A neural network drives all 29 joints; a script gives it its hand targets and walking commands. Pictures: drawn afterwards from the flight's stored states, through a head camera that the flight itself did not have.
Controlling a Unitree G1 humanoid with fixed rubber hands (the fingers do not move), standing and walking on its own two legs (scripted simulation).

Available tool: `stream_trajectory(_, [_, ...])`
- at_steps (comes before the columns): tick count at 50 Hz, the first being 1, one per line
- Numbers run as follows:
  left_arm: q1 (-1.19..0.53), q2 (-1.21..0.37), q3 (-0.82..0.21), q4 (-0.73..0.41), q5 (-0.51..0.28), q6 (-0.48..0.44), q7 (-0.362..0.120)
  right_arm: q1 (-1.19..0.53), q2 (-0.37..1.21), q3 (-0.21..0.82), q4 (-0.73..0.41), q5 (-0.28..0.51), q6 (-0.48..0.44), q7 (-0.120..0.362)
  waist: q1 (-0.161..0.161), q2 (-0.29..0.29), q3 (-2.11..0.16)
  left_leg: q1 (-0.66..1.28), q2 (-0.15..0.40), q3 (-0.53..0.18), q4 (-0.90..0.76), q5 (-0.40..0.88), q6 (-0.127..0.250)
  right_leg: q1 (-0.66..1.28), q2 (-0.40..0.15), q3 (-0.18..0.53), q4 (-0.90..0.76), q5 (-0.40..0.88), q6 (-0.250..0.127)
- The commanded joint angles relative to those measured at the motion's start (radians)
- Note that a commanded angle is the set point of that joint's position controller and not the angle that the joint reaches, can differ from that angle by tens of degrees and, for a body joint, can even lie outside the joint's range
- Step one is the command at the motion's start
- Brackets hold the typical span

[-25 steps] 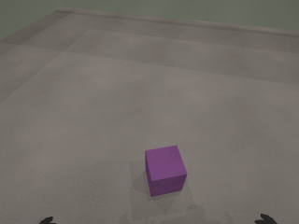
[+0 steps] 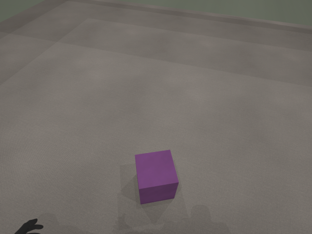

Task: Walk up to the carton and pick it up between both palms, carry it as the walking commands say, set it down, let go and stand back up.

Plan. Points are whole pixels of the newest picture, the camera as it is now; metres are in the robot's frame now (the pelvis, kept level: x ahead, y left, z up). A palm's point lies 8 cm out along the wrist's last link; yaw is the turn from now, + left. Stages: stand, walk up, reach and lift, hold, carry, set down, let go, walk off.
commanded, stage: walk up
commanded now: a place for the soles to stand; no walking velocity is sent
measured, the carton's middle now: (155, 177) +0.55 +0.00 -0.62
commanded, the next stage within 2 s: reach and lift in 1.44 s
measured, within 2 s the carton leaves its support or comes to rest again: neither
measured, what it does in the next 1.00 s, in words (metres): walks ahead: left foot, then right foot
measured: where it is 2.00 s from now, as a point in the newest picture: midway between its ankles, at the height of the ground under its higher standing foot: outside the picture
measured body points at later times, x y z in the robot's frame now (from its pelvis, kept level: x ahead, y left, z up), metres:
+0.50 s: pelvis +0.11 -0.07 +0.00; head +0.13 -0.06 +0.45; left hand +0.18 +0.27 -0.10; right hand +0.26 -0.39 -0.09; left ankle +0.11 +0.07 -0.71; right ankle +0.15 -0.20 -0.71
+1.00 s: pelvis +0.12 -0.07 +0.03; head +0.14 -0.06 +0.47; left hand +0.21 +0.28 -0.08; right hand +0.29 -0.38 -0.08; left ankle +0.11 +0.07 -0.71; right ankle +0.15 -0.20 -0.71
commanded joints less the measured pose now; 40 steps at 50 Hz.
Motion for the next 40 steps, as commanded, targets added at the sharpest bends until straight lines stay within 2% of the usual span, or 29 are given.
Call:
stream_trajectory(1, [0.068,0.248,0.057,-0.067,-0.012,-0.021,0.023,0.013,-0.151,-0.004,-0.078,0.018,-0.021,0.000,0.068,-0.095,-0.004,-0.339,-0.013,0.025,0.200,0.023,0.019,0.200,-0.280,0.485,-0.494,-0.594,-0.250])
stream_trajectory(2, [0.035,0.220,0.045,-0.078,-0.015,-0.024,0.028,0.061,-0.159,-0.005,-0.059,0.016,-0.024,0.007,0.036,-0.107,0.016,-0.276,0.021,0.061,0.102,0.048,0.007,0.162,-0.237,0.384,-0.463,-0.490,-0.238])
stream_trajectory(3, [0.031,0.206,0.036,-0.088,-0.012,-0.025,0.029,0.084,-0.155,-0.006,-0.046,0.013,-0.027,0.016,0.033,-0.130,0.010,-0.183,0.011,0.113,0.008,0.026,0.001,0.114,-0.208,0.291,-0.444,-0.378,-0.231])
stream_trajectory(5, [0.080,0.202,0.025,-0.100,-0.003,-0.026,0.026,0.068,-0.126,-0.007,-0.067,0.012,-0.030,0.030,0.057,-0.151,0.009,-0.098,-0.017,0.147,-0.132,0.011,0.009,0.084,-0.212,0.247,-0.427,-0.243,-0.247])
stream_trajectory(6, [0.087,0.198,0.018,-0.102,-0.009,-0.025,0.029,0.059,-0.106,-0.007,-0.079,0.009,-0.031,0.032,0.053,-0.143,0.000,-0.050,-0.030,0.153,-0.189,0.069,0.018,0.077,-0.219,0.236,-0.415,-0.188,-0.245])
stream_trajectory(7, [0.080,0.191,0.011,-0.105,-0.019,-0.024,0.033,0.062,-0.083,-0.008,-0.087,0.005,-0.032,0.032,0.037,-0.127,-0.010,0.021,-0.045,0.159,-0.248,0.146,0.026,0.053,-0.225,0.216,-0.396,-0.138,-0.235])
stream_trajectory(8, [0.058,0.178,0.002,-0.110,-0.029,-0.022,0.039,0.076,-0.068,-0.009,-0.091,0.001,-0.035,0.031,0.006,-0.094,-0.019,0.125,-0.061,0.162,-0.334,0.247,0.034,0.003,-0.219,0.176,-0.350,-0.116,-0.217])
stream_trajectory(9, [0.045,0.144,-0.014,-0.112,-0.036,-0.022,0.046,0.098,-0.066,-0.012,-0.087,-0.005,-0.039,0.030,-0.022,-0.056,-0.037,0.235,-0.086,0.142,-0.399,0.281,0.040,-0.049,-0.194,0.137,-0.273,-0.115,-0.188])
stream_trajectory(10, [0.045,0.086,-0.035,-0.115,-0.041,-0.024,0.055,0.128,-0.079,-0.017,-0.090,-0.014,-0.044,0.025,-0.051,0.012,-0.063,0.347,-0.046,0.030,-0.483,0.221,0.057,-0.122,-0.147,0.088,-0.138,-0.117,-0.136])
stream_trajectory(11, [0.047,0.014,-0.054,-0.139,-0.046,-0.027,0.059,0.161,-0.151,-0.032,-0.107,-0.026,-0.051,0.015,-0.063,0.204,-0.089,0.411,0.198,-0.357,-0.641,0.072,0.132,-0.245,-0.003,-0.026,0.134,-0.192,-0.057])
stream_trajectory(12, [0.102,0.090,-0.036,-0.120,-0.036,-0.014,0.073,0.114,-0.230,-0.042,-0.130,-0.008,-0.048,0.013,-0.032,0.188,-0.072,0.320,0.351,-0.543,-0.680,0.047,0.256,-0.264,0.009,0.038,0.221,-0.318,-0.025])
stream_trajectory(13, [0.101,0.140,-0.025,-0.098,-0.036,-0.010,0.080,0.083,-0.202,-0.034,-0.130,0.005,-0.044,0.012,-0.023,0.106,-0.042,0.272,0.319,-0.479,-0.638,0.139,0.278,-0.230,-0.025,0.097,0.271,-0.279,-0.024])
stream_trajectory(14, [0.102,0.135,-0.023,-0.093,-0.043,-0.014,0.081,0.059,-0.178,-0.023,-0.132,0.005,-0.039,0.013,-0.014,0.110,-0.029,0.234,0.268,-0.393,-0.599,0.274,0.267,-0.210,-0.028,0.099,0.255,-0.263,-0.031])
stream_trajectory(15, [0.126,0.123,-0.026,-0.081,-0.046,-0.019,0.082,0.018,-0.151,-0.011,-0.137,0.006,-0.037,0.015,0.003,0.126,-0.038,0.200,0.214,-0.289,-0.562,0.373,0.232,-0.154,-0.038,0.094,0.199,-0.241,-0.035])
stream_trajectory(17, [0.175,0.096,-0.033,-0.045,-0.054,-0.036,0.081,-0.059,-0.110,0.014,-0.150,0.000,-0.032,0.023,0.024,0.179,-0.069,0.094,0.140,-0.098,-0.481,0.659,0.189,0.033,-0.009,0.022,0.046,-0.164,-0.034])
stream_trajectory(18, [0.193,0.083,-0.033,-0.028,-0.055,-0.044,0.084,-0.086,-0.102,0.021,-0.151,0.001,-0.024,0.029,0.042,0.179,-0.086,0.044,0.106,-0.040,-0.426,0.708,0.163,0.133,0.019,-0.021,-0.057,-0.064,-0.037])
stream_trajectory(19, [0.187,0.086,-0.031,-0.021,-0.047,-0.051,0.090,-0.092,-0.086,0.029,-0.153,0.005,-0.014,0.035,0.046,0.170,-0.091,0.008,0.074,-0.017,-0.381,0.632,0.124,0.196,0.032,-0.028,-0.143,0.041,-0.048])
stream_trajectory(20, [0.170,0.104,-0.030,-0.022,-0.035,-0.058,0.096,-0.103,-0.060,0.039,-0.163,0.013,-0.005,0.041,0.049,0.133,-0.098,-0.036,0.048,-0.016,-0.347,0.495,0.080,0.237,-0.003,0.025,-0.183,0.124,-0.060])
stream_trajectory(21, [0.132,0.153,-0.032,-0.034,-0.024,-0.070,0.102,-0.093,-0.017,0.051,-0.174,0.022,0.003,0.048,0.027,0.021,-0.100,-0.066,-0.019,0.025,-0.261,0.348,0.035,0.215,-0.146,0.206,-0.283,0.137,-0.092])
stream_trajectory(22, [0.059,0.214,-0.028,-0.037,-0.035,-0.076,0.103,-0.089,-0.016,0.046,-0.146,0.033,0.017,0.043,0.003,-0.064,-0.098,0.012,-0.074,0.041,-0.210,0.156,-0.002,0.099,-0.265,0.358,-0.309,0.129,-0.186])
stream_trajectory(23, [0.029,0.194,-0.038,-0.028,-0.038,-0.073,0.100,-0.108,-0.040,0.045,-0.125,0.031,0.023,0.041,0.000,-0.045,-0.070,0.053,-0.066,0.028,-0.241,0.117,0.004,0.057,-0.252,0.317,-0.289,0.103,-0.197])
stream_trajectory(24, [-0.009,0.173,-0.051,-0.020,-0.039,-0.071,0.102,-0.110,-0.041,0.048,-0.103,0.026,0.022,0.043,-0.012,-0.049,-0.063,0.094,-0.055,0.032,-0.291,0.175,0.009,0.032,-0.213,0.255,-0.268,0.107,-0.167])
stream_trajectory(26, [-0.032,0.148,-0.066,-0.002,-0.049,-0.068,0.108,-0.119,-0.068,0.042,-0.068,0.018,0.016,0.045,-0.002,-0.042,-0.091,0.141,-0.016,-0.017,-0.339,0.389,0.026,0.058,-0.137,0.150,-0.220,0.151,-0.105])
stream_trajectory(28, [-0.039,0.145,-0.067,0.021,-0.056,-0.069,0.111,-0.152,-0.076,0.043,-0.051,0.024,0.015,0.049,0.013,-0.039,-0.136,0.138,-0.002,-0.026,-0.338,0.517,0.030,0.136,-0.105,0.110,-0.201,0.199,-0.080])
stream_trajectory(33, [-0.095,0.147,-0.070,0.062,-0.054,-0.060,0.116,-0.200,-0.048,0.057,-0.001,0.027,0.033,0.049,0.014,-0.052,-0.125,0.129,-0.019,0.003,-0.354,0.483,0.013,0.194,-0.151,0.114,-0.251,0.246,-0.102])
stream_trajectory(40, [-0.163,0.132,-0.073,0.102,-0.054,-0.048,0.113,-0.243,-0.057,0.056,0.042,0.020,0.039,0.054,0.017,-0.016,-0.122,0.142,-0.002,-0.020,-0.436,0.554,0.016,0.239,-0.118,0.055,-0.282,0.154,-0.065])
